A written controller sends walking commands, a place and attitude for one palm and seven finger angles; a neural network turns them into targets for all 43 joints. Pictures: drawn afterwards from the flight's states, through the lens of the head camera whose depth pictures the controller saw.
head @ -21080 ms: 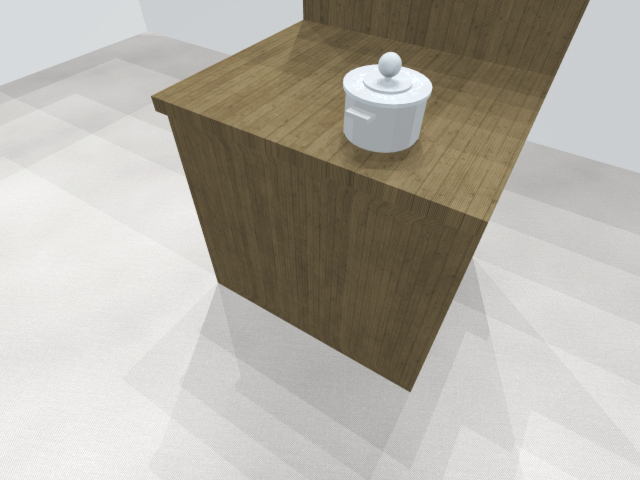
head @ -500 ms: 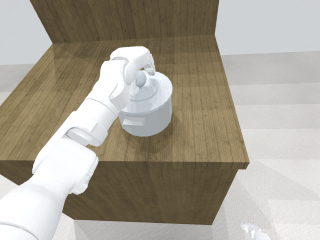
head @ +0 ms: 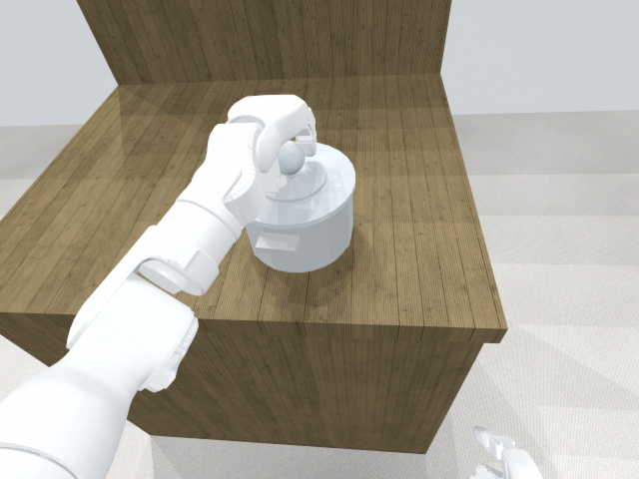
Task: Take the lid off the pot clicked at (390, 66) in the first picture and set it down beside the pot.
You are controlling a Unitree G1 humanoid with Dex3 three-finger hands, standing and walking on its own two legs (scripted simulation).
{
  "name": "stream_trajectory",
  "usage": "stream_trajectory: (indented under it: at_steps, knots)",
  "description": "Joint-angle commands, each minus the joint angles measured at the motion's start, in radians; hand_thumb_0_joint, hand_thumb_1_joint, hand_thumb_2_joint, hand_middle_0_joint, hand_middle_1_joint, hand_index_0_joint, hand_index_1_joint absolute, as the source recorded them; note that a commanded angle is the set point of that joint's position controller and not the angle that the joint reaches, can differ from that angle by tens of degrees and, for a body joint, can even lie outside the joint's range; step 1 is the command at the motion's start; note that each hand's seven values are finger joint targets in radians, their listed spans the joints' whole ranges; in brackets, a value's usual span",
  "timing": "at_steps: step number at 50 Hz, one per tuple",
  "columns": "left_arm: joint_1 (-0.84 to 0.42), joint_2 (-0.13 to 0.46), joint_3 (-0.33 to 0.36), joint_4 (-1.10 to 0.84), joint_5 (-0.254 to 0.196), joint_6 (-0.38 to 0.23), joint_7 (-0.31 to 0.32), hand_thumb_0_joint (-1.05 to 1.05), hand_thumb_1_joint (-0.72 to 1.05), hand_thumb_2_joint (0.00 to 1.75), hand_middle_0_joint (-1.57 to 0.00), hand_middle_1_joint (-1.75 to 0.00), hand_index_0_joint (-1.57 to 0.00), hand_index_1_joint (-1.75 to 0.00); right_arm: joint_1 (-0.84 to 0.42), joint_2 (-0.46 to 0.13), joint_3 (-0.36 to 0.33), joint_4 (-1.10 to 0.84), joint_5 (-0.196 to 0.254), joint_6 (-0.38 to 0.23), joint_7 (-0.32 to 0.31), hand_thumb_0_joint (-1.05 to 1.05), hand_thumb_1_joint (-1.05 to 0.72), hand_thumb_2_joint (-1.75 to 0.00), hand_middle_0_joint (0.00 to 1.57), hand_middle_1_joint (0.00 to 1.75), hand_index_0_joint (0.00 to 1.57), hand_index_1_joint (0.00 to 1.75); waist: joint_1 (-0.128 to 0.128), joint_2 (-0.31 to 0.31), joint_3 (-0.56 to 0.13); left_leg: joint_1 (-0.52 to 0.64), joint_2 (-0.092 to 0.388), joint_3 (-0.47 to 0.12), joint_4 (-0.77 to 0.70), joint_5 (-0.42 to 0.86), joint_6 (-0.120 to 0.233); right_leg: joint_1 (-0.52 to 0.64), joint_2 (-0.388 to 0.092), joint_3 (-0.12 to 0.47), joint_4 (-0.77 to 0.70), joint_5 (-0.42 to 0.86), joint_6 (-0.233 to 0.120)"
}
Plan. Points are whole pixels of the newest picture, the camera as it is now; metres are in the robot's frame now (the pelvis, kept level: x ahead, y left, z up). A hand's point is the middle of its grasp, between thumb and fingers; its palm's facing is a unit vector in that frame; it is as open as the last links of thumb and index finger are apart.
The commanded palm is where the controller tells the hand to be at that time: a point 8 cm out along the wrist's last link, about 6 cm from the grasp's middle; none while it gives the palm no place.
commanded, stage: close the fingers and squeeze the knob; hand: left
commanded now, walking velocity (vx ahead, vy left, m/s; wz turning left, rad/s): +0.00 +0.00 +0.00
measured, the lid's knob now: (288, 157) +0.48 +0.04 +0.17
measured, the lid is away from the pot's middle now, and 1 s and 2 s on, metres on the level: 0.00 0.00 0.01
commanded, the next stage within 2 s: lift the lid straight up in 1.04 s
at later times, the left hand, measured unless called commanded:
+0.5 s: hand (278, 163) +0.45 +0.05 +0.18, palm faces -0.24 -0.01 -0.97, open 7.6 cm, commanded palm +0.43 +0.06 +0.24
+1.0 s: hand (278, 163) +0.45 +0.05 +0.18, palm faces -0.25 -0.01 -0.97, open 7.5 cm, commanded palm +0.43 +0.05 +0.24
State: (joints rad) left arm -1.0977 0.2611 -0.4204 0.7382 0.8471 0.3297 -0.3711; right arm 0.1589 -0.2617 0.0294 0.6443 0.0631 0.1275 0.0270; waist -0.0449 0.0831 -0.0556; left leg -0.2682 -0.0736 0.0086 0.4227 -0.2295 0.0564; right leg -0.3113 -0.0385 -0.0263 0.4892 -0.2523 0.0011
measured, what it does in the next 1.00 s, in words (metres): stands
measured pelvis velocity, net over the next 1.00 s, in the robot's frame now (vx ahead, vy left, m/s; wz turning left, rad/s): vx -0.01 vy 0.00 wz -0.01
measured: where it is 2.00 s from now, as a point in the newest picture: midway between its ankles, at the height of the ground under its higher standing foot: outside the picture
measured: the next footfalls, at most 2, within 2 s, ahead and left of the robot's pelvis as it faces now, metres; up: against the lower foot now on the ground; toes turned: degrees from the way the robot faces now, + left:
none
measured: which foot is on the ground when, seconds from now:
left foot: down 0.00-1.00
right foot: down 0.00-1.00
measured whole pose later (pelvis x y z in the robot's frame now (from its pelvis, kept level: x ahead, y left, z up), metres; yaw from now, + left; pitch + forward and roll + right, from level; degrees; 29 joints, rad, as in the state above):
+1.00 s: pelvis -0.01 +0.00 +0.00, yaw -1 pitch +4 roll +1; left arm -1.10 0.27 -0.39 0.78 0.85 0.32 -0.38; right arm 0.19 -0.27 0.03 0.65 0.06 0.11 0.01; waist -0.06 0.09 -0.05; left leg -0.26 -0.06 0.02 0.42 -0.22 0.05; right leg -0.30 -0.03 -0.02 0.48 -0.24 -0.01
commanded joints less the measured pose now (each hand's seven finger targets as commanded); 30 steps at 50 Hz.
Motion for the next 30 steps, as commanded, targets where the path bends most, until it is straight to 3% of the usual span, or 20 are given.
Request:
stream_trajectory:
  at_steps: [1, 2, 5, 6, 7, 9, 11, 12, 14, 15, 16, 17, 19, 21, 24, 25, 26, 27, 29, 30]
  knots:
    - [-0.536, 0.181, 0.124, -0.164, 0.01, -0.001, 0.047, 0.0, 0.06, 1.17, -0.73, -0.72, -0.73, -0.72, -0.078, -0.104, -0.037, -0.133, 0.003, -0.029, -0.002, 0.0, -0.9, -0.9, 0.2, 0.3, 0.2, 0.3, -0.007, -0.158, -0.369, 0.141, 0.015, -0.038, -0.015, 0.298, 0.005, 0.143, 0.03, -0.013, -0.019, 0.346, -0.051]
    - [-0.569, 0.181, 0.115, -0.186, 0.022, -0.002, 0.046, 0.0, 0.08, 1.16, -0.73, -0.73, -0.73, -0.73, -0.083, -0.093, -0.032, -0.137, 0.002, -0.031, -0.002, 0.0, -0.9, -0.9, 0.2, 0.3, 0.2, 0.3, -0.007, -0.157, -0.396, 0.149, 0.013, -0.033, -0.018, 0.299, 0.006, 0.16, 0.032, -0.012, -0.015, 0.358, -0.047]
    - [-0.555, 0.186, 0.117, -0.175, 0.032, 0.004, 0.045, 0.0, 0.12, 1.13, -0.74, -0.78, -0.74, -0.78, -0.085, -0.093, -0.032, -0.136, 0.004, -0.03, -0.002, 0.0, -0.9, -0.9, 0.2, 0.3, 0.2, 0.3, -0.004, -0.16, -0.393, 0.146, 0.014, -0.032, -0.015, 0.323, 0.006, 0.168, 0.031, -0.008, -0.011, 0.382, -0.048]
    - [-0.526, 0.19, 0.136, -0.191, 0.01, -0.003, 0.046, 0.0, 0.13, 1.11, -0.74, -0.79, -0.74, -0.79, -0.083, -0.098, -0.037, -0.144, 0.001, -0.031, -0.001, 0.0, -0.9, -0.9, 0.2, 0.3, 0.2, 0.3, 0.0, -0.169, -0.401, 0.142, 0.011, -0.036, -0.009, 0.334, 0.01, 0.182, 0.026, -0.006, -0.018, 0.396, -0.049]
    - [-0.531, 0.199, 0.132, -0.169, 0.029, 0.002, 0.043, 0.0, 0.15, 1.1, -0.74, -0.8, -0.74, -0.8, -0.09, -0.096, -0.032, -0.138, 0.001, -0.028, -0.001, 0.0, -0.9, -0.9, 0.2, 0.3, 0.2, 0.3, -0.002, -0.167, -0.397, 0.14, 0.015, -0.029, -0.015, 0.327, 0.007, 0.178, 0.03, -0.008, -0.013, 0.391, -0.047]
    - [-0.51, 0.164, 0.105, -0.122, 0.027, 0.014, 0.037, 0.0, 0.17, 1.07, -0.75, -0.82, -0.75, -0.82, -0.087, -0.096, -0.03, -0.133, 0.007, -0.02, -0.003, 0.0, -0.9, -0.9, 0.2, 0.3, 0.2, 0.3, -0.008, -0.195, -0.328, 0.107, 0.014, -0.021, -0.027, 0.269, 0.006, 0.151, 0.032, -0.014, -0.024, 0.351, -0.043]
    - [-0.55, 0.205, 0.143, -0.185, 0.008, -0.002, 0.04, 0.0, 0.2, 1.05, -0.76, -0.84, -0.76, -0.84, -0.088, -0.106, -0.034, -0.142, 0.004, -0.026, -0.008, 0.0, -0.9, -0.9, 0.2, 0.3, 0.2, 0.3, -0.005, -0.169, -0.361, 0.122, 0.013, -0.027, -0.025, 0.269, 0.01, 0.164, 0.026, -0.009, -0.027, 0.349, -0.047]
    - [-0.563, 0.198, 0.122, -0.205, 0.022, -0.005, 0.039, 0.0, 0.22, 1.03, -0.76, -0.85, -0.76, -0.85, -0.097, -0.092, -0.031, -0.151, 0.004, -0.033, -0.008, 0.0, -0.9, -0.9, 0.2, 0.3, 0.2, 0.3, -0.003, -0.164, -0.401, 0.138, 0.01, -0.028, -0.022, 0.275, 0.011, 0.183, 0.029, -0.003, -0.019, 0.355, -0.044]
    - [-0.554, 0.178, 0.103, -0.168, 0.031, 0.005, 0.038, 0.0, 0.25, 1.0, -0.77, -0.87, -0.77, -0.87, -0.086, -0.092, -0.03, -0.139, 0.007, -0.03, -0.008, 0.0, -0.9, -0.9, 0.2, 0.3, 0.2, 0.3, -0.008, -0.162, -0.365, 0.131, 0.013, -0.026, -0.028, 0.26, 0.008, 0.156, 0.031, -0.011, -0.022, 0.334, -0.044]
    - [-0.531, 0.206, 0.135, -0.148, 0.032, 0.007, 0.04, 0.0, 0.26, 0.98, -0.77, -0.88, -0.77, -0.88, -0.081, -0.095, -0.033, -0.137, 0.006, -0.031, -0.008, 0.0, -0.9, -0.9, 0.2, 0.3, 0.2, 0.3, -0.001, -0.169, -0.358, 0.126, 0.014, -0.028, -0.026, 0.262, 0.009, 0.16, 0.033, -0.01, -0.022, 0.332, -0.046]
    - [-0.525, 0.214, 0.15, -0.174, 0.012, -0.003, 0.04, 0.0, 0.28, 0.97, -0.78, -0.89, -0.78, -0.89, -0.08, -0.104, -0.037, -0.143, 0.003, -0.032, -0.009, 0.0, -0.9, -0.9, 0.2, 0.3, 0.2, 0.3, 0.0, -0.169, -0.371, 0.123, 0.011, -0.03, -0.024, 0.265, 0.012, 0.175, 0.027, -0.004, -0.028, 0.345, -0.047]
    - [-0.551, 0.233, 0.153, -0.189, 0.027, -0.005, 0.04, 0.0, 0.3, 0.95, -0.79, -0.9, -0.79, -0.9, -0.09, -0.098, -0.033, -0.144, 0.004, -0.033, -0.009, 0.0, -0.9, -0.9, 0.2, 0.3, 0.2, 0.3, 0.001, -0.175, -0.395, 0.129, 0.013, -0.026, -0.028, 0.263, 0.01, 0.189, 0.029, -0.003, -0.021, 0.346, -0.044]
    - [-0.542, 0.185, 0.111, -0.207, 0.027, -0.004, 0.036, 0.0, 0.33, 0.91, -0.8, -0.91, -0.8, -0.91, -0.093, -0.09, -0.036, -0.147, 0.007, -0.041, -0.006, 0.0, -0.9, -0.9, 0.2, 0.3, 0.2, 0.3, -0.004, -0.163, -0.391, 0.149, 0.014, -0.028, -0.019, 0.296, 0.011, 0.175, 0.031, -0.007, -0.017, 0.365, -0.046]
    - [-0.503, 0.196, 0.138, -0.188, 0.008, -0.002, 0.035, 0.0, 0.36, 0.87, -0.81, -0.92, -0.81, -0.92, -0.081, -0.103, -0.04, -0.143, 0.006, -0.035, -0.004, 0.0, -0.9, -0.9, 0.2, 0.3, 0.2, 0.3, 0.0, -0.174, -0.372, 0.133, 0.014, -0.029, -0.022, 0.29, 0.011, 0.174, 0.028, -0.008, -0.028, 0.361, -0.047]
    - [-0.537, 0.176, 0.106, -0.149, 0.022, 0.007, 0.037, 0.0, 0.33, 0.96, -0.83, -0.91, -0.79, -0.88, -0.083, -0.095, -0.033, -0.136, 0.01, -0.036, -0.008, 0.0, -0.9, -0.9, 0.2, 0.3, 0.2, 0.3, -0.009, -0.18, -0.328, 0.116, 0.012, -0.022, -0.033, 0.226, 0.011, 0.144, 0.034, -0.01, -0.033, 0.311, -0.042]
    - [-0.551, 0.219, 0.14, -0.157, 0.027, 0.006, 0.042, 0.0, 0.34, 0.97, -0.83, -0.91, -0.78, -0.88, -0.08, -0.1, -0.033, -0.133, 0.008, -0.038, -0.011, 0.0, -0.9, -0.9, 0.2, 0.3, 0.2, 0.3, -0.003, -0.174, -0.341, 0.119, 0.013, -0.024, -0.033, 0.229, 0.011, 0.155, 0.034, -0.006, -0.03, 0.314, -0.043]
    - [-0.55, 0.223, 0.152, -0.191, 0.009, -0.006, 0.044, 0.0, 0.34, 0.98, -0.84, -0.91, -0.78, -0.88, -0.081, -0.106, -0.036, -0.14, 0.004, -0.042, -0.012, 0.0, -0.9, -0.9, 0.2, 0.3, 0.2, 0.3, 0.0, -0.163, -0.368, 0.123, 0.01, -0.029, -0.028, 0.247, 0.013, 0.174, 0.027, -0.003, -0.029, 0.333, -0.047]
    - [-0.539, 0.216, 0.137, -0.176, 0.027, -0.005, 0.041, 0.0, 0.35, 0.99, -0.85, -0.91, -0.78, -0.87, -0.09, -0.097, -0.034, -0.144, 0.006, -0.043, -0.012, 0.0, -0.9, -0.9, 0.2, 0.3, 0.2, 0.3, 0.0, -0.17, -0.387, 0.13, 0.012, -0.026, -0.028, 0.245, 0.011, 0.179, 0.031, -0.001, -0.024, 0.329, -0.043]
    - [-0.547, 0.173, 0.1, -0.128, 0.027, 0.005, 0.039, 0.0, 0.37, 1.0, -0.86, -0.92, -0.78, -0.87, -0.08, -0.096, -0.031, -0.131, 0.01, -0.039, -0.012, 0.0, -0.9, -0.9, 0.2, 0.3, 0.2, 0.3, -0.012, -0.185, -0.33, 0.111, 0.014, -0.024, -0.036, 0.212, 0.01, 0.143, 0.034, -0.009, -0.032, 0.296, -0.042]
    - [-0.55, 0.207, 0.131, -0.126, 0.029, 0.006, 0.043, 0.0, 0.38, 1.0, -0.87, -0.92, -0.78, -0.88, -0.074, -0.1, -0.033, -0.129, 0.008, -0.04, -0.015, 0.0, -0.9, -0.9, 0.2, 0.3, 0.2, 0.3, -0.007, -0.18, -0.334, 0.112, 0.014, -0.022, -0.036, 0.203, 0.011, 0.147, 0.034, -0.005, -0.035, 0.289, -0.041]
